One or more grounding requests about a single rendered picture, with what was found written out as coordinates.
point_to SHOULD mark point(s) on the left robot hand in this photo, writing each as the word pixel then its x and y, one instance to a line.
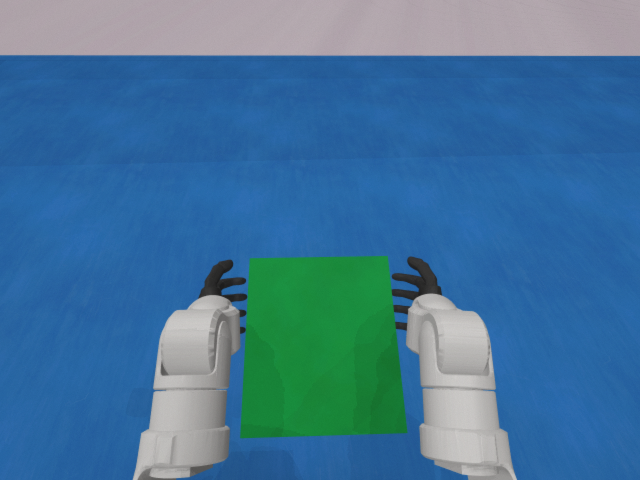
pixel 214 285

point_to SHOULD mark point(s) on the right robot forearm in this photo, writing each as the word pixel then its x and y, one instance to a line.
pixel 461 426

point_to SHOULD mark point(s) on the left robot forearm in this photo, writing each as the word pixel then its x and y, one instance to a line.
pixel 187 432

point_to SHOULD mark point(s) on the right robot hand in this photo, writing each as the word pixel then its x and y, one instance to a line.
pixel 427 284

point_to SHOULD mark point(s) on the carton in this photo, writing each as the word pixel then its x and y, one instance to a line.
pixel 321 352

